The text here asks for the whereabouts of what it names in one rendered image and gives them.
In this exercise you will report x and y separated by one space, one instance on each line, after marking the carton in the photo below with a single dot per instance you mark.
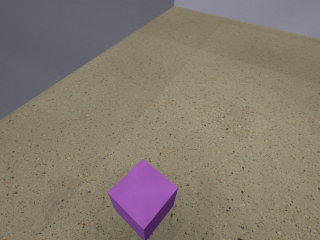
143 197

